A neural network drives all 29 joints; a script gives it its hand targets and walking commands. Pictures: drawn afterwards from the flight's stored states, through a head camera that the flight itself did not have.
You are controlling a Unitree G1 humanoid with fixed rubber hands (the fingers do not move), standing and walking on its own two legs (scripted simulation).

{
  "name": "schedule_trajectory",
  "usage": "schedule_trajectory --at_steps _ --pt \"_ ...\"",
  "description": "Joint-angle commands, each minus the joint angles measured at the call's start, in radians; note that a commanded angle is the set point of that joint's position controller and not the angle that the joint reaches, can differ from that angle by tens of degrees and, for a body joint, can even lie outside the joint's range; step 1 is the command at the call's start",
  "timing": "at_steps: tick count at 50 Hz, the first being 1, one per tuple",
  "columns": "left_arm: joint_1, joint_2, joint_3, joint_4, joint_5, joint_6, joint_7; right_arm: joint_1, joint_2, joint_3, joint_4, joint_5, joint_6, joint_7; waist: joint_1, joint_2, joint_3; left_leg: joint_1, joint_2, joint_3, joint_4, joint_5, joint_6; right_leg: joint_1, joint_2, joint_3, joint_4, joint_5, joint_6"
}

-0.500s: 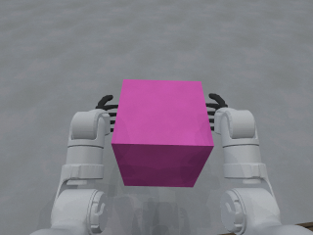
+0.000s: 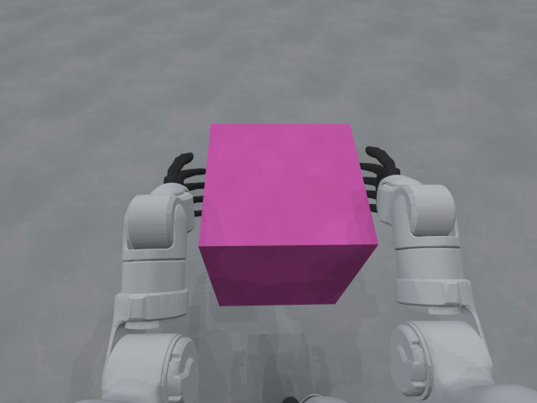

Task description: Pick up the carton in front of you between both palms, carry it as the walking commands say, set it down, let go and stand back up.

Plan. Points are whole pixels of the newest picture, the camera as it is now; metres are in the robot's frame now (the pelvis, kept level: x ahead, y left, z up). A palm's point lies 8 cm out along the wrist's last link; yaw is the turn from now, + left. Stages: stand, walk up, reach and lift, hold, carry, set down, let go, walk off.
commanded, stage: carry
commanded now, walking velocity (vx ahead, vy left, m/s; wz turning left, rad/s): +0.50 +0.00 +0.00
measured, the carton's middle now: (279, 222) +0.38 -0.02 +0.05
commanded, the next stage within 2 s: none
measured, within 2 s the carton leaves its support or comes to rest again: neither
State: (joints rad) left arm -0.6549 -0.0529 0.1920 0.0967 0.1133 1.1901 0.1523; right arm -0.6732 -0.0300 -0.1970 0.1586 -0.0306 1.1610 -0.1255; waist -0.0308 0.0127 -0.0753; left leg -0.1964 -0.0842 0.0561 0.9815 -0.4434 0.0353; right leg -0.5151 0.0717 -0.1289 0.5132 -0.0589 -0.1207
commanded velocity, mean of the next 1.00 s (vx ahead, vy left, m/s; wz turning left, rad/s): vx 0.29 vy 0.00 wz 0.00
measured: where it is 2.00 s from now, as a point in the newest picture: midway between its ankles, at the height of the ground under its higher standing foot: (260, 319)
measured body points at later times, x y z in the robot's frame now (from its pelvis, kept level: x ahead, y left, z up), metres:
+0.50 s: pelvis +0.28 +0.03 +0.01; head +0.29 +0.03 +0.46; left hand +0.65 +0.18 +0.13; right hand +0.64 -0.12 +0.13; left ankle +0.39 +0.12 -0.72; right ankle +0.12 -0.05 -0.71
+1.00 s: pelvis +0.52 +0.02 +0.02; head +0.50 +0.01 +0.47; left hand +0.81 +0.15 +0.11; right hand +0.80 -0.14 +0.09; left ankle +0.43 +0.12 -0.71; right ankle +0.59 -0.07 -0.72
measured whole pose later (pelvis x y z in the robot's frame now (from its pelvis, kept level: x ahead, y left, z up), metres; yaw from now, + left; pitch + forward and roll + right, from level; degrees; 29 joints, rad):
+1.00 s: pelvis +0.52 +0.02 +0.02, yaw +0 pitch +3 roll -1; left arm -0.24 -0.15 0.09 -0.22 0.15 1.20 0.10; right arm -0.21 0.14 -0.15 -0.26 -0.15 1.24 -0.11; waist 0.00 0.04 -0.11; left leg -0.19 0.05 0.09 0.57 -0.48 -0.03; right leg -0.38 -0.01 -0.19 0.42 -0.10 -0.06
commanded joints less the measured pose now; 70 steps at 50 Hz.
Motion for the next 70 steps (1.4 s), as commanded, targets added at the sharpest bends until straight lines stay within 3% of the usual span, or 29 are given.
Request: schedule_trajectory --at_steps 1,2,3,6,10,13,21,23,24,25,26,27,29,30,31,37,40,43,44,45,46,47,49,51,53,56,61,65,70 --pt "-0.556 -0.963 -0.553 0.039 -0.403 -0.011 -0.243 -0.647 1.122 0.604 -0.026 0.427 0.018 0.272 0.119 -0.168 -0.595 -0.560 0.020 -0.124 0.531 -0.154 -0.022 0.919 -0.446 0.673 0.010 0.288 -0.261" --pt "-0.617 -1.007 -0.563 0.012 -0.435 -0.017 -0.258 -0.679 1.134 0.587 -0.043 0.415 0.015 0.267 0.110 -0.103 -0.531 -0.595 0.054 -0.128 0.486 -0.082 0.007 0.802 -0.389 0.641 -0.057 0.035 -0.214" --pt "-0.700 -1.064 -0.589 -0.022 -0.478 -0.018 -0.271 -0.708 1.148 0.574 -0.060 0.406 0.013 0.259 0.082 -0.048 -0.452 -0.595 0.082 -0.114 0.420 -0.019 0.009 0.679 -0.353 0.584 -0.106 -0.030 -0.167" --pt "-0.845 -1.164 -0.644 -0.099 -0.570 -0.028 -0.288 -0.740 1.172 0.568 -0.121 0.389 0.005 0.227 0.050 -0.051 -0.402 -0.501 0.117 -0.083 0.283 0.059 -0.012 0.472 -0.311 0.478 -0.169 -0.098 -0.122" --pt "-0.839 -1.167 -0.649 -0.133 -0.591 -0.030 -0.285 -0.715 1.170 0.585 -0.164 0.372 -0.002 0.197 0.065 -0.091 -0.420 -0.573 0.153 -0.050 0.130 0.136 -0.038 0.543 -0.317 0.404 -0.170 0.106 -0.131" --pt "-0.799 -1.137 -0.643 -0.155 -0.574 -0.024 -0.278 -0.711 1.160 0.615 -0.200 0.374 0.001 0.185 0.077 -0.104 -0.419 -0.602 0.159 -0.022 -0.008 0.222 -0.043 0.633 -0.299 0.328 -0.162 0.291 -0.101" --pt "-0.624 -1.053 -0.602 -0.049 -0.472 0.000 -0.280 -0.635 1.140 0.650 -0.123 0.373 0.027 0.208 0.102 -0.164 -0.348 -0.455 0.052 0.100 -0.472 0.415 -0.020 0.774 -0.226 0.140 -0.065 0.627 -0.010" --pt "-0.604 -1.060 -0.595 -0.034 -0.464 0.001 -0.286 -0.623 1.154 0.638 -0.103 0.375 0.031 0.223 0.056 -0.181 -0.387 -0.184 0.030 0.137 -0.619 0.490 -0.003 0.684 -0.214 0.077 0.071 0.693 0.038" --pt "-0.605 -1.067 -0.597 -0.034 -0.464 0.003 -0.289 -0.608 1.161 0.631 -0.094 0.375 0.032 0.230 0.027 -0.153 -0.431 0.040 0.064 0.125 -0.646 0.535 0.012 0.553 -0.202 0.042 0.182 0.574 0.070" --pt "-0.611 -1.069 -0.602 -0.040 -0.465 0.008 -0.293 -0.577 1.159 0.616 -0.092 0.371 0.035 0.237 0.002 -0.059 -0.495 0.294 0.237 -0.081 -0.571 0.604 0.049 0.333 -0.190 0.047 0.345 0.225 0.095" --pt "-0.627 -1.119 -0.607 -0.029 -0.478 0.019 -0.299 -0.587 1.132 0.600 -0.090 0.345 0.032 0.236 0.006 0.193 -0.585 0.608 0.498 -0.472 -0.519 0.755 0.221 -0.023 -0.082 0.060 0.576 -0.256 0.135" --pt "-0.595 -1.111 -0.615 -0.053 -0.466 0.022 -0.298 -0.526 1.157 0.597 -0.084 0.350 0.033 0.239 -0.006 0.252 -0.558 0.627 0.510 -0.588 -0.590 0.659 0.285 -0.194 -0.033 0.108 0.725 -0.486 0.134" --pt "-0.591 -1.155 -0.628 -0.117 -0.474 0.019 -0.291 -0.534 1.205 0.608 -0.187 0.361 0.035 0.251 0.006 0.088 -0.473 0.509 0.443 -0.427 -0.627 0.602 0.204 -0.238 -0.119 0.141 0.696 -0.408 0.115" --pt "-0.564 -1.175 -0.638 -0.156 -0.470 0.016 -0.287 -0.539 1.229 0.621 -0.242 0.370 0.035 0.256 0.011 0.048 -0.425 0.430 0.423 -0.351 -0.660 0.610 0.161 -0.215 -0.151 0.137 0.610 -0.350 0.120" --pt "-0.528 -1.185 -0.649 -0.193 -0.461 0.014 -0.282 -0.529 1.243 0.634 -0.291 0.376 0.036 0.261 0.016 0.055 -0.405 0.378 0.402 -0.286 -0.689 0.638 0.131 -0.169 -0.159 0.128 0.520 -0.321 0.132" --pt "-0.219 -1.142 -0.749 -0.371 -0.380 -0.010 -0.247 -0.285 1.173 0.731 -0.514 0.368 0.034 0.284 0.020 0.150 -0.413 0.368 0.314 -0.019 -0.634 1.150 0.082 -0.029 -0.086 -0.001 0.190 -0.162 0.171" --pt "-0.100 -1.087 -0.793 -0.430 -0.356 -0.004 -0.254 -0.142 1.107 0.758 -0.557 0.339 0.036 0.297 0.013 0.177 -0.400 0.359 0.276 0.055 -0.592 1.176 0.054 0.042 -0.054 -0.043 0.054 -0.009 0.163" --pt "0.035 -1.083 -0.790 -0.403 -0.377 0.020 -0.285 -0.003 1.098 0.762 -0.522 0.325 0.053 0.307 0.024 0.120 -0.358 0.247 0.242 0.105 -0.490 0.928 0.017 0.250 -0.060 -0.071 -0.186 0.226 0.155" --pt "0.056 -1.073 -0.783 -0.401 -0.376 0.027 -0.297 0.036 1.091 0.760 -0.505 0.318 0.057 0.311 0.025 0.083 -0.341 0.149 0.236 0.095 -0.454 0.785 -0.016 0.383 -0.107 -0.043 -0.243 0.339 0.146" --pt "0.053 -1.049 -0.775 -0.395 -0.377 0.035 -0.307 0.031 1.073 0.761 -0.496 0.315 0.060 0.314 0.028 0.025 -0.347 0.020 0.219 0.085 -0.395 0.552 -0.052 0.534 -0.231 0.064 -0.188 0.630 0.127" --pt "0.052 -1.045 -0.768 -0.360 -0.371 0.039 -0.315 -0.006 1.067 0.773 -0.500 0.323 0.073 0.314 0.033 -0.098 -0.412 -0.148 0.189 0.046 -0.337 0.205 -0.086 0.741 -0.400 0.208 -0.029 1.063 0.022" --pt "0.080 -1.049 -0.755 -0.318 -0.370 0.036 -0.320 -0.020 1.058 0.779 -0.500 0.331 0.084 0.316 0.043 -0.189 -0.443 -0.212 0.159 0.025 -0.313 -0.026 -0.091 0.797 -0.454 0.269 -0.028 1.085 -0.058" --pt "0.086 -1.076 -0.745 -0.302 -0.374 0.026 -0.325 -0.057 1.078 0.799 -0.496 0.353 0.082 0.321 0.040 -0.182 -0.419 -0.177 0.163 -0.003 -0.414 -0.112 -0.080 0.695 -0.424 0.275 -0.116 0.765 -0.054" --pt "0.047 -1.103 -0.746 -0.321 -0.382 0.019 -0.326 -0.079 1.112 0.807 -0.490 0.364 0.069 0.322 0.030 -0.160 -0.400 -0.011 0.168 0.018 -0.586 0.059 -0.075 0.535 -0.349 0.189 -0.158 0.439 0.028" --pt "0.010 -1.116 -0.758 -0.343 -0.393 0.012 -0.330 -0.090 1.138 0.805 -0.495 0.365 0.059 0.319 0.030 -0.095 -0.370 0.024 0.210 -0.009 -0.619 0.191 -0.072 0.469 -0.285 0.113 -0.135 0.223 0.072" --pt "0.002 -1.109 -0.770 -0.352 -0.407 0.009 -0.326 -0.081 1.125 0.800 -0.493 0.363 0.061 0.316 0.032 -0.017 -0.342 0.046 0.246 0.000 -0.517 0.419 -0.062 0.412 -0.255 0.083 -0.042 0.345 0.073" --pt "0.036 -1.057 -0.770 -0.333 -0.396 0.025 -0.320 -0.010 1.079 0.774 -0.448 0.336 0.069 0.308 0.030 0.010 -0.339 0.041 0.240 -0.007 -0.470 0.609 -0.052 0.373 -0.246 0.070 0.049 0.435 0.059" --pt "0.025 -1.062 -0.775 -0.304 -0.393 0.024 -0.328 -0.011 1.086 0.771 -0.412 0.322 0.061 0.313 0.030 0.020 -0.306 0.038 0.247 -0.014 -0.465 0.665 -0.040 0.322 -0.234 0.057 0.070 0.339 0.068" --pt "0.007 -1.096 -0.783 -0.268 -0.386 -0.014 -0.342 -0.037 1.122 0.781 -0.386 0.312 0.018 0.324 0.029 0.009 -0.284 0.011 0.244 -0.019 -0.470 0.594 -0.024 0.315 -0.234 0.062 0.065 0.260 0.073"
